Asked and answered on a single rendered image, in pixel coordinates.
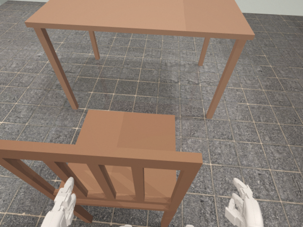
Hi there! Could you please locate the left robot hand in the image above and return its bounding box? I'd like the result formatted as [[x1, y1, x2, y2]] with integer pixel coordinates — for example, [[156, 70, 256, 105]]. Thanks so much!
[[41, 177, 76, 227]]

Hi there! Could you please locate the table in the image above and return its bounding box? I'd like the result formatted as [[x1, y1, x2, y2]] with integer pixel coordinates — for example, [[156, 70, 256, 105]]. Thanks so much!
[[25, 0, 255, 119]]

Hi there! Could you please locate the chair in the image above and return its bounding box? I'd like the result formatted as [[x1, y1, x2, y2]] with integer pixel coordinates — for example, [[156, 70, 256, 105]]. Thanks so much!
[[0, 110, 203, 227]]

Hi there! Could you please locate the right robot hand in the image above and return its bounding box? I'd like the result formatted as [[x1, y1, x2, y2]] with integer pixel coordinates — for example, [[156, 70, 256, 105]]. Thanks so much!
[[225, 178, 264, 227]]

